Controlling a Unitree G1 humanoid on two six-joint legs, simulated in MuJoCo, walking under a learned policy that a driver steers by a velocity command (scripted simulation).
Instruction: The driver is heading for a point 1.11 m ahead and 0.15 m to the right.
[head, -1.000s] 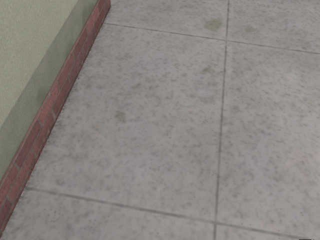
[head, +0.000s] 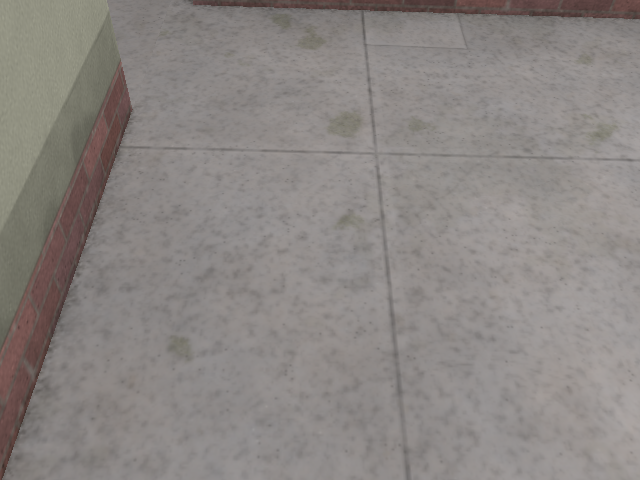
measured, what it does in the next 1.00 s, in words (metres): walks ahead: right foot, then left foot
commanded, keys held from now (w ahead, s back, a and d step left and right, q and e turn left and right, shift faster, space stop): w+e+shift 0.24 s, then w+shift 0.16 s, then w+q+shift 0.60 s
